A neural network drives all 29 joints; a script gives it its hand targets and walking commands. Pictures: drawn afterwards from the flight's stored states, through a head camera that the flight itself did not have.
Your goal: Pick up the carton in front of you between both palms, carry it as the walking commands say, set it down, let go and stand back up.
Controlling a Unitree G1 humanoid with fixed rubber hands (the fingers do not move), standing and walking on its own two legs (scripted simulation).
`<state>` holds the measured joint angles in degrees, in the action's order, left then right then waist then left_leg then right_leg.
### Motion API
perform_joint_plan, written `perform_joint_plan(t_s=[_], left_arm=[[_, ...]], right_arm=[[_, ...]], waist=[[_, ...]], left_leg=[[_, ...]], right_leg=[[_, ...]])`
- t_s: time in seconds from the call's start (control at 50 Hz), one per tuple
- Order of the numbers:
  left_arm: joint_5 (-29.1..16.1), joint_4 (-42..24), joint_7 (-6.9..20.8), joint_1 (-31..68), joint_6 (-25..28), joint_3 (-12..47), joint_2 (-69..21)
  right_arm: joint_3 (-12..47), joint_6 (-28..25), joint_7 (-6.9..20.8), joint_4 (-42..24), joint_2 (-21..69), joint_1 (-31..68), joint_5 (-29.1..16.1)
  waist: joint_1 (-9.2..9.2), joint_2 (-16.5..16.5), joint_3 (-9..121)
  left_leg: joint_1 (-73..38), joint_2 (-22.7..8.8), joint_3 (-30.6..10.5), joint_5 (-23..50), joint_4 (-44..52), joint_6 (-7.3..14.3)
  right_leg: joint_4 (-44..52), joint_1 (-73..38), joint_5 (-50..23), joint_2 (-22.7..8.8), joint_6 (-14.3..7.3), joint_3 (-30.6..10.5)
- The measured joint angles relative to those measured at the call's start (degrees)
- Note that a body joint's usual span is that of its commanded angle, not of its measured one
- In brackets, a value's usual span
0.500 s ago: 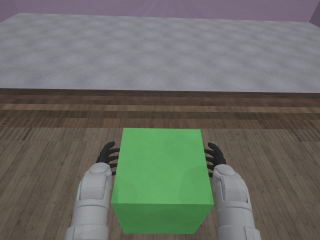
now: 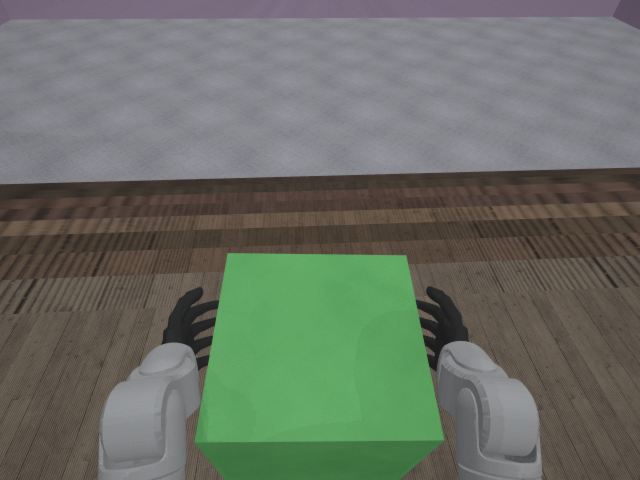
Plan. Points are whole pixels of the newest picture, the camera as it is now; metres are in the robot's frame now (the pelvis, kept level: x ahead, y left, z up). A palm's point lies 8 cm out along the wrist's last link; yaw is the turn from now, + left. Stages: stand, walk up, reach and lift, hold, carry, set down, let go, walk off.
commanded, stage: carry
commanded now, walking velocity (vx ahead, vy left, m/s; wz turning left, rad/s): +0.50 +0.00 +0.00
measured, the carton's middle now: (315, 378) +0.25 +0.01 +0.02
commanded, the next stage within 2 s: none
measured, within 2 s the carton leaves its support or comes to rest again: neither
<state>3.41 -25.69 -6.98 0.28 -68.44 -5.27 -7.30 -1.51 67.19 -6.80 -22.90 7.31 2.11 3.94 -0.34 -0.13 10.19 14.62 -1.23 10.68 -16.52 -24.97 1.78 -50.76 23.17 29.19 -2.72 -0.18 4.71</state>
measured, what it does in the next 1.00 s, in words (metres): walks ahead: right foot, then left foot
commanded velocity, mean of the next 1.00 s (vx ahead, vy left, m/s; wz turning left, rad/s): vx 0.50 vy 0.00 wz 0.00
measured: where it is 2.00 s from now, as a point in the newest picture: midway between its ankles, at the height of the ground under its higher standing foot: (307, 262)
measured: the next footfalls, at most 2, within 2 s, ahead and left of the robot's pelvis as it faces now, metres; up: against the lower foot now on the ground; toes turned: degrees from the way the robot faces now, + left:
right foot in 0.16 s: +0.21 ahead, -0.12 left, +0.00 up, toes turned -9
left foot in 0.58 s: +0.54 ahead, +0.10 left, +0.00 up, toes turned +13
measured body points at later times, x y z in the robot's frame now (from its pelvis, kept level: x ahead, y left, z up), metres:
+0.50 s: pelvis +0.30 -0.02 +0.00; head +0.30 -0.03 +0.45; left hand +0.54 +0.16 +0.09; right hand +0.57 -0.15 +0.09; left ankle +0.42 +0.11 -0.71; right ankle +0.17 -0.11 -0.74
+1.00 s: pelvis +0.62 +0.02 -0.01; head +0.64 +0.02 +0.44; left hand +0.95 +0.18 +0.10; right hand +0.96 -0.13 +0.10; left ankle +0.50 +0.09 -0.74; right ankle +0.77 -0.09 -0.71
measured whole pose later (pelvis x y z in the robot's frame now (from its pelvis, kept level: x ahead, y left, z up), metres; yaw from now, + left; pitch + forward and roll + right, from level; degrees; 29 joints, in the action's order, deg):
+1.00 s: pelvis +0.62 +0.02 -0.01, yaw +2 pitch +4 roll -1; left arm 3.8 -14.8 -8.0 20.6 -65.1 -10.2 -5.3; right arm -9.1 63.9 -7.7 -10.8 5.3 23.6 1.7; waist -2.7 -0.5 2.8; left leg 6.0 -1.3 11.1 -24.5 -26.1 2.1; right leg -39.6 37.9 4.8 -3.2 -3.7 7.7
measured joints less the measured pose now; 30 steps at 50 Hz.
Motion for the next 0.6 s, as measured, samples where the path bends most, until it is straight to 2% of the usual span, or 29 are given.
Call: perform_joint_plan(t_s=[0.04,0.1,0.14,0.18,0.2,0.24,0.28,0.3,0.34,0.4,0.5,0.54,0.58,0.6], left_arm=[[-0.46,-0.87,-0.11,-0.57,-1.00,0.54,-0.02],[-0.93,-1.79,-0.13,-0.32,-1.43,0.93,-0.02],[-0.95,-2.49,-0.14,0.38,-1.65,0.98,0.01],[-0.78,-2.22,-0.16,1.84,-1.67,1.28,0.01],[-0.58,-1.06,-0.21,2.62,-1.37,1.69,0.01],[-0.34,0.71,-0.38,3.50,-1.61,1.96,0.01],[-0.13,0.87,-0.48,3.25,-2.19,1.68,-0.01],[-0.04,0.60,-0.51,2.87,-2.36,1.50,-0.02],[0.15,-0.34,-0.56,1.93,-2.41,1.32,-0.02],[0.00,-2.01,-0.57,0.94,-1.76,1.29,-0.02],[-0.78,-3.81,-0.52,1.39,-0.75,1.88,0.00],[-0.80,-3.94,-0.42,1.50,-0.81,2.15,0.00],[-0.55,-4.03,-0.29,1.44,-1.01,2.14,0.01],[-0.38,-3.72,-0.28,1.63,-1.04,1.75,0.05]], right_arm=[[-0.08,1.67,-0.56,-2.34,0.03,-1.24,-0.41],[-0.49,3.13,-1.10,-4.74,0.01,-1.31,-0.86],[-0.86,3.62,-1.30,-5.67,-0.02,-0.55,-1.22],[-1.82,3.85,-1.38,-6.14,-0.10,0.51,-1.51],[-2.75,3.85,-1.38,-5.75,-0.11,0.92,-1.74],[-3.86,4.24,-1.39,-4.57,-0.07,1.45,-2.02],[-3.80,4.58,-1.35,-3.47,-0.06,1.83,-2.10],[-3.50,4.49,-1.25,-3.02,-0.06,1.85,-2.03],[-2.67,3.85,-0.80,-2.59,-0.04,1.46,-1.65],[-1.63,2.60,-0.24,-3.59,-0.02,0.45,-1.08],[-1.21,1.25,0.09,-7.34,0.01,-1.30,-0.35],[-1.23,1.27,0.12,-8.14,0.03,-1.83,-0.17],[-1.21,1.58,0.14,-8.00,0.01,-1.54,-0.13],[-0.92,1.44,0.01,-6.92,0.02,-0.96,-0.09]], waist=[[-0.92,-1.34,-0.36],[-2.05,-2.60,-1.20],[-2.14,-2.64,-1.73],[-2.07,-2.46,-1.78],[-1.72,-2.64,-1.54],[-1.03,-1.76,-1.44],[-0.06,-0.58,-1.84],[0.53,-0.08,-2.11],[1.72,0.85,-2.41],[2.88,1.47,-2.83],[2.85,0.88,-3.58],[2.55,1.10,-3.45],[2.05,1.22,-3.43],[1.46,1.88,-3.57]], left_leg=[[-2.99,-0.86,-0.69,0.13,3.03,-0.83],[-7.13,-2.14,-1.57,-1.50,5.03,-2.07],[-9.25,-3.05,-1.80,-4.65,3.05,-3.20],[-8.72,-4.49,-2.38,-9.81,-4.32,-3.97],[-6.19,-5.25,-3.35,-10.87,-11.16,-3.61],[0.90,-4.39,-5.84,-11.94,-25.78,-2.46],[7.65,-3.41,-5.95,-10.49,-34.82,-1.55],[10.33,-3.25,-5.56,-8.87,-36.16,-1.44],[14.52,-3.18,-4.61,-5.52,-34.15,-1.54],[18.40,-3.45,-3.58,-0.03,-25.99,-1.77],[19.75,-3.13,-1.16,7.82,-11.23,-1.30],[18.63,-2.21,0.64,9.72,-7.80,-0.59],[15.46,-0.92,2.78,10.24,-4.46,0.52],[14.66,-0.34,3.53,11.14,-5.60,2.53]], right_leg=[[2.82,3.05,-1.75,0.17,0.02,1.72],[13.15,4.69,-9.45,0.28,-0.01,3.89],[20.19,3.57,-14.67,0.47,-0.03,6.15],[21.09,2.00,-20.32,0.71,-2.21,7.84],[18.89,2.00,-19.52,0.92,-3.38,8.69],[18.29,0.26,-15.13,1.09,-4.72,9.43],[21.10,-2.67,-14.28,1.08,-3.94,9.55],[23.03,-4.42,-14.42,1.15,-3.59,9.42],[27.12,-8.04,-14.49,1.19,-3.39,8.86],[32.03,-13.48,-13.94,0.99,-2.68,7.98],[34.71,-21.90,-9.35,0.50,-0.42,7.41],[33.42,-24.69,-5.91,-0.19,0.79,7.01],[28.06,-26.05,-1.09,-1.38,1.79,6.62],[21.91,-24.91,1.35,-2.82,1.89,6.32]])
